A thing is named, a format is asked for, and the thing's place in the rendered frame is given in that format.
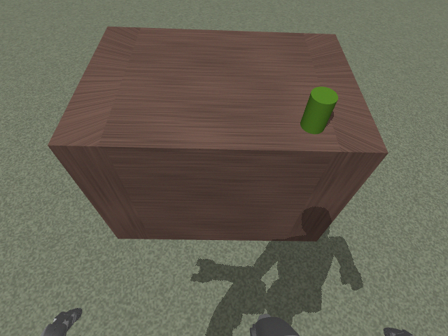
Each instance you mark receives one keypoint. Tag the can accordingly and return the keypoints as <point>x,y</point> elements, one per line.
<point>320,105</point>

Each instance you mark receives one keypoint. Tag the left robot hand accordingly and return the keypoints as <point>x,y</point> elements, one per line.
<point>62,323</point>

